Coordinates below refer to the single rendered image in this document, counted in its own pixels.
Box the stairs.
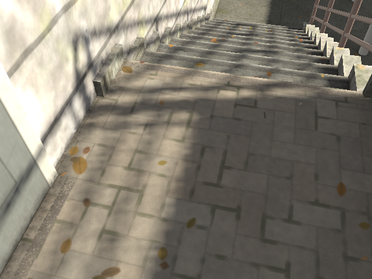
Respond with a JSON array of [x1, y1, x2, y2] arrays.
[[139, 18, 349, 90]]

